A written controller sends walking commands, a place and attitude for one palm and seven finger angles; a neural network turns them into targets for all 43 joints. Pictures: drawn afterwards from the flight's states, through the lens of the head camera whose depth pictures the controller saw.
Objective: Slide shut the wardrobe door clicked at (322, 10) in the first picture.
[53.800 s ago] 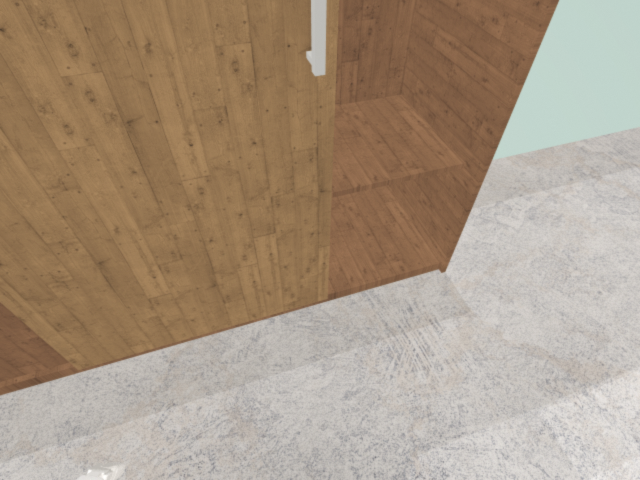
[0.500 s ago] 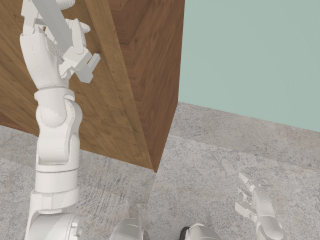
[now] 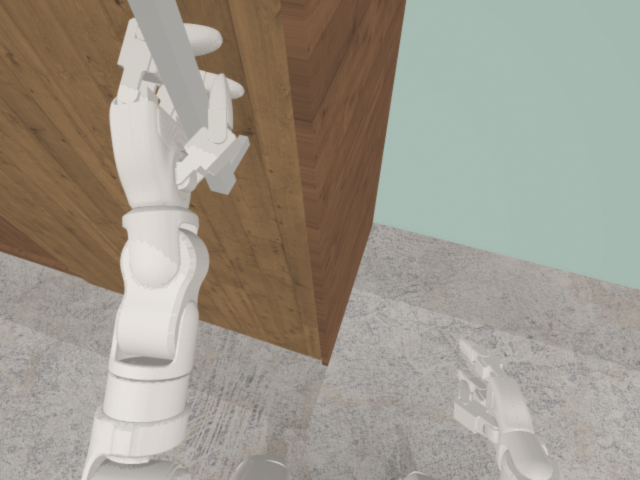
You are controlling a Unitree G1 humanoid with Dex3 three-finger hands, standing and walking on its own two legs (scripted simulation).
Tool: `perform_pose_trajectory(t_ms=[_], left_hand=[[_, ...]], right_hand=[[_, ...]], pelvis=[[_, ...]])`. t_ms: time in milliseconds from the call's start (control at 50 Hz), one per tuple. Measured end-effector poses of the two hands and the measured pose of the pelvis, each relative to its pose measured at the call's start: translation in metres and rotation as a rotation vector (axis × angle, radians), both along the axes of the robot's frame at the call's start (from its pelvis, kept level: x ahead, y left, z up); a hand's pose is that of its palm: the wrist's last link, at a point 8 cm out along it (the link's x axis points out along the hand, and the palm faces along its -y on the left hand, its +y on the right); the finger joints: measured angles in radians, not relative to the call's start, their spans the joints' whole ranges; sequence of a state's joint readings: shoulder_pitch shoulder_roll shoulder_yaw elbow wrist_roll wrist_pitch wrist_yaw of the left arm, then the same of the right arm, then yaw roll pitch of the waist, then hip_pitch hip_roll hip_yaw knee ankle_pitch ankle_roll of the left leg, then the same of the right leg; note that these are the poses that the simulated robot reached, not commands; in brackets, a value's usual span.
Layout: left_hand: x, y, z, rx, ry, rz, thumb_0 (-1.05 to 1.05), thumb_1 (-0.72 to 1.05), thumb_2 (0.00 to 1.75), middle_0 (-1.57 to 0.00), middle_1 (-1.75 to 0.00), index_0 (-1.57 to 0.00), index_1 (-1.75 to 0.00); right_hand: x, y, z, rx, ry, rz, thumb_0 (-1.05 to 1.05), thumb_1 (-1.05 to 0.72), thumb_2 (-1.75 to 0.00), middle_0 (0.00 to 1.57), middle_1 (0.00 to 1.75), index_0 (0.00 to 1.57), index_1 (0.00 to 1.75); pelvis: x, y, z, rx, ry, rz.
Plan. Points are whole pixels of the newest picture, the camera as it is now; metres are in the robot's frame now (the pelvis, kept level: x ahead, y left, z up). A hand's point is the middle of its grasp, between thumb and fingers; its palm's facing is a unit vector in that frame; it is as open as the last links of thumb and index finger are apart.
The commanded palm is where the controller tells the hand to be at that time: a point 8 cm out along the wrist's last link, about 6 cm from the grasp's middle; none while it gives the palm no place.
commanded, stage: step sideways, sliding the door along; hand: left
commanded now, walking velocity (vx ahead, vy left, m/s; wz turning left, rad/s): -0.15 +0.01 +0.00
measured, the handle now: (202, 77) +0.37 +0.19 +0.26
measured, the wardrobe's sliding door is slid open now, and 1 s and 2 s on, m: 0.00 0.00 0.00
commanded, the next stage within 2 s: stop walking and hold the door there in 0.52 s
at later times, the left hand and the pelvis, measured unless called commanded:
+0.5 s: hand (223, 131) +0.34 +0.17 +0.24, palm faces +0.27 -0.96 +0.05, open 6.1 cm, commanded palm +0.30 +0.12 +0.23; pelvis +0.07 +0.04 +0.00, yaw +4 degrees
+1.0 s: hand (220, 123) +0.34 +0.17 +0.24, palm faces +0.30 -0.94 -0.18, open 6.2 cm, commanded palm +0.30 +0.18 +0.21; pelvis +0.16 -0.01 +0.05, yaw +2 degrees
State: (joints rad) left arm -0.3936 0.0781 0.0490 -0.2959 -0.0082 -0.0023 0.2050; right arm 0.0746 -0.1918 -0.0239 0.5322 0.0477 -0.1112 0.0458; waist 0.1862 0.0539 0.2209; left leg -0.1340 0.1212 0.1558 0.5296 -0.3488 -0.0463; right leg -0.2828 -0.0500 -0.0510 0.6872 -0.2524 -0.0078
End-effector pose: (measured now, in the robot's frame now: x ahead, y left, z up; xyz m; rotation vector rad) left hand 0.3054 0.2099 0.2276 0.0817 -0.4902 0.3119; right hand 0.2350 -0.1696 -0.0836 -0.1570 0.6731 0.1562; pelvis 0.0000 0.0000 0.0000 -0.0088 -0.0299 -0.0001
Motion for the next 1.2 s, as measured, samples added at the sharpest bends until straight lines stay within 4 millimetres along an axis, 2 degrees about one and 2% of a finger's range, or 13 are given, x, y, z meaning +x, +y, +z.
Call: perform_pose_trajectory(t_ms=[240, 500, 640, 760, 900, 960, 1040, 1100, 1160, 1200], left_hand=[[0.000, 0.001, -0.001, -0.009, -0.013, -0.016, -0.02, 0.75, 0.77, -0.46, -1.40, -0.31, -1.26], [0.001, 0.002, -0.001, -0.041, -0.035, -0.043, 0.00, 0.74, 0.75, -0.46, -1.40, -0.34, -1.19], [0.005, 0.005, -0.002, -0.011, -0.067, -0.117, -0.01, 0.75, 0.78, -0.46, -1.40, -0.30, -1.25], [0.008, 0.012, 0.008, 0.136, -0.020, -0.145, -0.01, 0.61, 0.83, -0.51, -1.45, -0.30, -1.34], [0.006, 0.009, 0.016, 0.153, 0.107, -0.067, 0.04, 0.60, 0.88, -0.54, -1.44, -0.34, -1.39], [0.005, 0.008, 0.017, 0.146, 0.135, -0.043, 0.05, 0.62, 0.88, -0.52, -1.42, -0.36, -1.40], [0.004, 0.003, 0.013, 0.146, 0.077, 0.040, 0.01, 0.64, 0.89, -0.52, -1.43, -0.31, -1.40], [0.002, 0.001, 0.010, 0.152, 0.009, 0.118, -0.01, 0.65, 0.89, -0.54, -1.45, -0.26, -1.40], [0.001, -0.001, 0.007, 0.221, -0.051, 0.205, -0.10, 0.63, 0.88, -0.53, -1.44, -0.19, -1.37], [0.000, -0.001, 0.005, 0.292, -0.079, 0.269, -0.25, 0.60, 0.87, -0.51, -1.44, -0.11, -1.29]], right_hand=[[0.035, 0.034, -0.001, 0.024, -0.016, 0.073, 0.01, -0.91, -0.90, 0.20, 0.30, 0.20, 0.30], [0.080, 0.062, 0.000, 0.037, -0.027, 0.129, 0.01, -0.91, -0.90, 0.20, 0.30, 0.20, 0.30], [0.102, 0.063, 0.005, 0.027, -0.001, 0.097, 0.01, -0.91, -0.90, 0.20, 0.30, 0.20, 0.30], [0.103, 0.034, 0.023, 0.001, 0.057, 0.003, 0.01, -0.91, -0.90, 0.20, 0.30, 0.20, 0.30], [0.102, -0.023, 0.060, -0.068, 0.009, -0.099, 0.01, -0.91, -0.90, 0.20, 0.30, 0.20, 0.30], [0.109, -0.047, 0.075, -0.107, -0.063, -0.143, 0.01, -0.91, -0.90, 0.20, 0.30, 0.20, 0.30], [0.122, -0.072, 0.073, -0.099, -0.147, -0.189, 0.01, -0.91, -0.90, 0.20, 0.30, 0.20, 0.30], [0.132, -0.082, 0.059, -0.082, -0.179, -0.149, 0.01, -0.91, -0.90, 0.19, 0.30, 0.20, 0.30], [0.148, -0.091, 0.032, -0.060, -0.216, -0.096, 0.01, -0.91, -0.90, 0.20, 0.30, 0.20, 0.30], [0.165, -0.099, 0.001, -0.052, -0.250, -0.063, 0.01, -0.91, -0.90, 0.20, 0.30, 0.20, 0.30]], pelvis=[[0.027, 0.018, -0.002, -0.028, 0.027, 0.025], [0.068, 0.038, -0.003, -0.053, 0.074, 0.066], [0.098, 0.039, 0.002, -0.053, 0.058, 0.039], [0.126, 0.024, 0.022, -0.044, 0.009, -0.008], [0.153, 0.005, 0.050, -0.036, -0.041, 0.030], [0.161, -0.001, 0.053, -0.065, -0.027, 0.038], [0.157, -0.018, 0.038, -0.097, -0.020, 0.029], [0.166, -0.038, 0.018, -0.064, -0.077, 0.042], [0.186, -0.059, -0.014, 0.007, -0.106, 0.096], [0.199, -0.072, -0.047, 0.079, -0.091, 0.135]])
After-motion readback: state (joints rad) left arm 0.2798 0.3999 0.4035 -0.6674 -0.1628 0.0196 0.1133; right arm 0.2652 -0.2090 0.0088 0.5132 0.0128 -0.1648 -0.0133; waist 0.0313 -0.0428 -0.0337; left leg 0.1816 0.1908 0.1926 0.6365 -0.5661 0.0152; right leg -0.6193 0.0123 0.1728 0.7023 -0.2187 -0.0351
